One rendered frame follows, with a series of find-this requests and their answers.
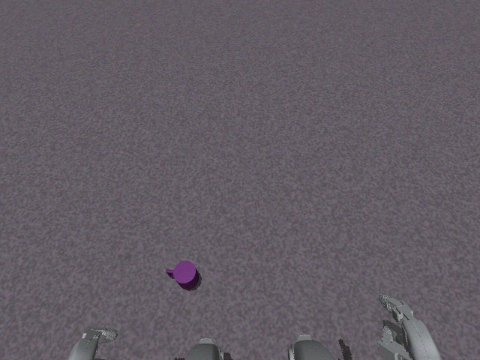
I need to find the mug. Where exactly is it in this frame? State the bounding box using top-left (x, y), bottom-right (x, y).
top-left (166, 261), bottom-right (199, 290)

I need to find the right robot hand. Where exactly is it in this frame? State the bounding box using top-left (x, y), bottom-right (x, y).
top-left (377, 294), bottom-right (442, 360)

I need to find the left robot hand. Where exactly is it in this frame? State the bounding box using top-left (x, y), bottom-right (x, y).
top-left (68, 326), bottom-right (118, 360)

